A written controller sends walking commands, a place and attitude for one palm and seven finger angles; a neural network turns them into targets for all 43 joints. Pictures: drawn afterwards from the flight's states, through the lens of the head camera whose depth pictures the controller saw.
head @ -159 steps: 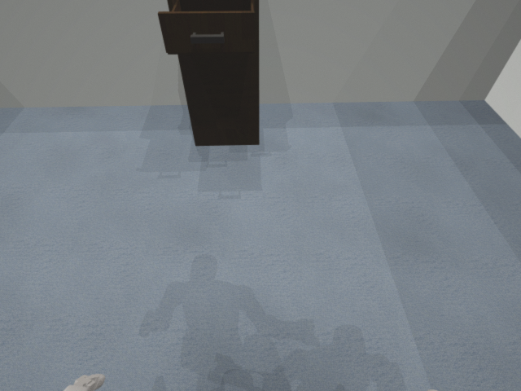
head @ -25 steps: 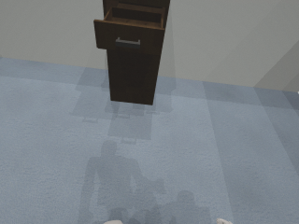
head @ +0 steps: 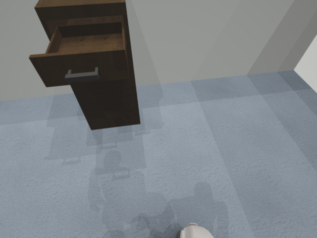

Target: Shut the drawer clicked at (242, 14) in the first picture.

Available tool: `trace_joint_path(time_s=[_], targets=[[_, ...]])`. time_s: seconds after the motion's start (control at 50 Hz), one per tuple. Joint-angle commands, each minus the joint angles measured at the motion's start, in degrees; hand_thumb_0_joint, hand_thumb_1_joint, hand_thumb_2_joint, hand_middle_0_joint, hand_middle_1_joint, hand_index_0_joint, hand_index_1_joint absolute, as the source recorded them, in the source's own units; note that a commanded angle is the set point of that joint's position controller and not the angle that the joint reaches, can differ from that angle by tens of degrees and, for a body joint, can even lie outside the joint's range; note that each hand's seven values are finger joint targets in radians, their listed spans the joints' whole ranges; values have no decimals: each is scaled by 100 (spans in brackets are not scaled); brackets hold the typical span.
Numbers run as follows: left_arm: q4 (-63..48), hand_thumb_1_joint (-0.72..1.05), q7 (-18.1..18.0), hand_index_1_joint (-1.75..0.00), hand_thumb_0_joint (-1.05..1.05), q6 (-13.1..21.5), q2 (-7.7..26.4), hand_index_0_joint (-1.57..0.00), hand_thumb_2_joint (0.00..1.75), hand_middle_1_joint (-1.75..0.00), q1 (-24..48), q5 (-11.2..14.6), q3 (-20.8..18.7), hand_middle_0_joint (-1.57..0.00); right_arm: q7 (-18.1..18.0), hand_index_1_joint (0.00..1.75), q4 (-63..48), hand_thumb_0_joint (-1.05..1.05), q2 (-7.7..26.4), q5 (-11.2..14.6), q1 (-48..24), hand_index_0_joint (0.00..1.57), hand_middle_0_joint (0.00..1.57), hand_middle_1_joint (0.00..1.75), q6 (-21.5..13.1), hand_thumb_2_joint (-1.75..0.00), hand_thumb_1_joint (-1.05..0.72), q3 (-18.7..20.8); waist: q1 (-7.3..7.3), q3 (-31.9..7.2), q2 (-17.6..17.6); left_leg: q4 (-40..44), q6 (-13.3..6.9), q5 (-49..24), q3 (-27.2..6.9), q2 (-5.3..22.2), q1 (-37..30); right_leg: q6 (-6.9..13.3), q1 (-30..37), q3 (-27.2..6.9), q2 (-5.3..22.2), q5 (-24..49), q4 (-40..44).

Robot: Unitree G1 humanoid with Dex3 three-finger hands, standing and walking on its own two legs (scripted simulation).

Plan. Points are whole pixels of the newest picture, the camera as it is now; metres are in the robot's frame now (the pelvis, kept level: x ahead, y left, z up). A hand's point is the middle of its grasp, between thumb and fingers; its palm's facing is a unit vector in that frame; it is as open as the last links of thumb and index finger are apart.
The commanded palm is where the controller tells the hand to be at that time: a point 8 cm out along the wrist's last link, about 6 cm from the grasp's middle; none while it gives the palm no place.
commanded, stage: turn to face it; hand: left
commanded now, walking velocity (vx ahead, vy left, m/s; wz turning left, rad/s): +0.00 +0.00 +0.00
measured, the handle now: (83, 73) +0.68 +0.30 +0.01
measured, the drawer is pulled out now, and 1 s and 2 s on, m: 0.30 0.30 0.30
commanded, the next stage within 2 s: take the last steps up to it in 0.24 s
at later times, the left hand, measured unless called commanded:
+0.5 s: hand out of the picture +0.13 +0.16 -0.18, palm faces +0.16 -0.97 -0.16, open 7.2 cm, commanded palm none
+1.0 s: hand (113, 218) +0.21 +0.14 -0.16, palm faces +0.23 -0.95 -0.21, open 7.3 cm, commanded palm none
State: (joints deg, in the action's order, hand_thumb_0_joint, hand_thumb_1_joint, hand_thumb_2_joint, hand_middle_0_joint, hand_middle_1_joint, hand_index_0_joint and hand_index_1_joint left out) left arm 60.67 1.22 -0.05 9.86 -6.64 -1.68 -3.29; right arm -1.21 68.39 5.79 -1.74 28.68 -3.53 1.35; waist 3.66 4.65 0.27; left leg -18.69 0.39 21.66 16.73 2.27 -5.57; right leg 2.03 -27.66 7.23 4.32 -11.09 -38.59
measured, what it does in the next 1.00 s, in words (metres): walks ahead: right foot, then left foot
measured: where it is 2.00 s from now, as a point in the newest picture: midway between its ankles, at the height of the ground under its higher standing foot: (150, 205)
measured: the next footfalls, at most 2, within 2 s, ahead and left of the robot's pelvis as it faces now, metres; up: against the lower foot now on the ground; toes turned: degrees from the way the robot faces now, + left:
right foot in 0.06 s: +0.17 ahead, -0.11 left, +0.00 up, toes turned -8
left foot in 0.48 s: +0.18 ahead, +0.10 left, +0.00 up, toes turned +13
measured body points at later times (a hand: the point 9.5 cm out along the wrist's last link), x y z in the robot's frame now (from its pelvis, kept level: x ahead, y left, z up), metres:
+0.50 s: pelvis +0.12 -0.01 +0.00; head +0.10 +0.00 +0.45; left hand +0.12 +0.21 -0.17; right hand +0.18 -0.25 -0.15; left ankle +0.14 +0.09 -0.74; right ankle +0.13 -0.10 -0.73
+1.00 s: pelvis +0.22 -0.03 +0.00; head +0.23 -0.05 +0.45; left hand +0.20 +0.19 -0.14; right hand +0.23 -0.25 -0.17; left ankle +0.18 +0.08 -0.67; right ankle +0.24 -0.14 -0.73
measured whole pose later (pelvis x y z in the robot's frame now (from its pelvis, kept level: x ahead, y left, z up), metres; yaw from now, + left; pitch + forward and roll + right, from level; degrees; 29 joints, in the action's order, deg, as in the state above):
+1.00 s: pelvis +0.22 -0.03 +0.00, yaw +9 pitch -2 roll +0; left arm 61.4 -0.9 3.7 6.6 -17.9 -1.7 -2.6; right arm 0.6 65.0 9.1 -1.5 19.4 0.7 3.1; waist -0.4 1.5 2.9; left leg -58.3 -1.1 21.9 4.1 3.3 22.2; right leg 0.9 -11.6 8.7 3.4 -16.0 -29.7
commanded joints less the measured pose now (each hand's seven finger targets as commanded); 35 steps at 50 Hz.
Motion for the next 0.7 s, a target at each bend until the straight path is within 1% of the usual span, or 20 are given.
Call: trace_joint_path(time_s=[0.0, 0.02, 0.04, 0.06, 0.08, 0.1, 0.12, 0.16, 0.2, 0.34, 0.4, 0.44, 0.46, 0.48, 0.5, 0.52, 0.56, 0.6, 0.62, 0.68], targets=[[114, 90, -60, -30, 0, 300, 565, -20, 90, -30, -1470, -21, -119, -20, -15, 30, -191, 0, 973, 73, 46, 20, 20, 30, -65, -90, -90, 178, -970, -604, 79, -2074, -453, -4365, -377, 1227, 1220, 296, 2506, 150, -341, 511, 872], [256, 90, -145, -30, 0, 375, 1105, -20, 90, -30, -2157, -13, -262, -20, 14, 30, -305, 0, 686, 146, 216, 20, 20, 30, -82, -90, -90, 132, -1140, -1325, -924, -3765, -174, -1872, -199, 679, 2616, 720, 3957, -1533, 1144, 1656, 976], [315, 90, -164, -30, 0, 379, 1486, -20, 90, -30, -2472, 108, -284, -20, -23, 30, -418, 0, 523, 183, 208, 20, 20, 30, -52, -90, -90, 102, -973, -1662, -1144, -5532, 1, 1375, -703, -29, 3514, 1425, 4308, -3101, 2262, 3576, 1511], [186, 90, -198, -30, 0, 359, 1442, -20, 90, -30, -2063, 145, -282, -20, -38, 30, -453, 0, 560, 192, -52, 20, 20, 30, -4, -90, -90, 134, -922, -1573, -627, -5872, -61, 1117, -1430, 226, 3478, 1439, 3585, -2745, 2177, 3309, 1732], [36, 90, -219, -30, 0, 353, 1225, -20, 90, -30, -1521, 137, -213, -20, -34, 30, -521, 0, 473, 163, -224, 20, 20, 30, 49, -90, -90, 151, -722, -1102, -627, -6004, -25, 771, -1554, 382, 3589, 1316, 2859, -2543, 2096, 2757, 1956], [-53, 90, -268, -30, 0, 357, 838, -20, 90, -30, -1069, 132, -132, -20, -27, 30, -491, 0, 429, 111, -375, 20, 20, 30, 135, -90, -90, 159, -526, -528, -247, -5809, -20, 371, -1660, 570, 3492, 1103, 2035, -1906, 1856, 2496, 2128], [-104, 90, -291, -30, 0, 380, 599, -20, 90, -30, -842, 107, -41, -20, -21, 30, -450, 0, 297, 83, -318, 20, 20, 30, 209, -90, -90, 110, -336, -304, -139, -5488, 19, 118, -1674, 628, 3318, 898, 1471, -1376, 1645, 2678, 2260], [-129, 90, -298, -30, 0, 416, 404, -20, 90, -30, -573, 77, 61, -20, -18, 30, -306, 0, 198, 77, 42, 20, 20, 30, 336, -90, -90, 74, -36, -388, -471, -4703, 124, -88, -1604, 610, 2820, 676, 1012, -578, 1312, 2928, 2311], [-168, 90, -314, -30, 0, 401, 300, -20, 90, -30, -492, 51, 61, -20, -7, 30, -257, 0, 65, 63, 156, 20, 20, 30, 397, -90, -90, 71, 59, -537, -584, -4022, 177, -300, -1460, 518, 2534, 621, 937, -268, 1097, 2610, 2365], [-50, 90, -280, -30, 0, 222, 548, -20, 90, -30, -820, 56, 9, -20, 44, 30, -666, 0, 317, 68, -1045, 20, 20, 30, 384, -90, -90, 28, -396, -107, -682, -2399, 190, -146, -1258, 353, 2483, 686, 1303, -536, 1258, 958, 2542], [5, 90, -242, -30, 0, 192, 720, -20, 90, -30, -997, 56, -67, -20, 85, 30, -721, 0, 479, 44, -1049, 20, 20, 30, 316, -90, -90, 45, -425, -22, -458, -1690, 94, -137, -1073, 275, 2043, 638, 1244, -710, 1297, -654, 2531], [-30, 90, -209, -30, 0, 152, 701, -20, 90, -30, -940, 81, -82, -20, 96, 30, -668, 0, 649, 28, -706, 20, 20, 30, 259, -90, -90, 72, -248, 50, -53, -887, -37, -334, -1140, 288, 1342, 381, 750, -467, 1022, -1655, 2121], [-90, 90, -172, -30, 0, 128, 550, -20, 90, -30, -904, 96, -54, -20, 72, 30, -644, 0, 873, 5, -522, 20, 20, 30, 249, -90, -90, 112, -185, 218, 622, -433, -254, -107, -1763, 668, 1213, 125, 325, -118, 562, -1942, 1575], [-201, 90, -143, -30, 0, 127, 342, -20, 90, -30, -803, 88, -14, -20, 60, 30, -648, 0, 1163, -35, -302, 20, 20, 30, 242, -90, -90, 178, -65, 247, 1531, 367, -616, 602, -2909, 1339, 1249, -83, -3, 355, 76, -1858, 551], [-379, 90, -143, -30, 0, 131, 308, -20, 90, -30, -480, 32, 27, -20, 29, 30, -640, 0, 1334, -38, -30, 20, 20, 30, 224, -90, -90, 238, 117, 323, 1980, 1080, -1073, 1077, -3934, 1846, 1167, -162, -485, 335, -259, -2169, -668], [-425, 90, -125, -30, 0, 151, 357, -20, 90, -30, -358, -4, 18, -20, -19, 30, -659, 0, 1298, -10, -52, 20, 20, 30, 198, -90, -90, 229, 109, 378, 1516, 1122, -1324, 879, -4037, 1970, 1038, -100, -872, -93, -81, -2131, -1610], [-306, 90, -57, -30, 0, 198, 332, -20, 90, -30, -519, 4, -3, -20, -54, 30, -808, 0, 1140, 34, -524, 20, 20, 30, 119, -90, -90, 179, -143, 165, 686, 981, -1218, 324, -3317, 1691, 1096, -109, -853, -464, 169, -1483, -2133], [-129, 90, -34, -30, 0, 184, 267, -20, 90, -30, -838, 8, 12, -20, -58, 30, -835, 0, 1005, 66, -773, 20, 20, 30, 41, -90, -90, 140, -345, -128, 492, 914, -1032, -646, -2592, 1324, 1140, -203, -453, -406, 204, -928, -2003], [-84, 90, -44, -30, 0, 163, 217, -20, 90, -30, -966, 12, 20, -20, -58, 30, -837, 0, 1042, 75, -751, 20, 20, 30, 19, -90, -90, 146, -374, -240, 568, 891, -1026, -891, -2390, 1272, 1134, -256, -332, -361, 206, -879, -1867], [-129, 90, -73, -30, 0, 124, 135, -20, 90, -30, -825, 12, 45, -20, -38, 30, -728, 0, 1036, 69, -593, 20, 20, 30, 29, -90, -90, 200, -297, -131, 461, 914, -1113, -665, -2311, 1273, 1305, -315, -32, -247, 228, -956, -1035]])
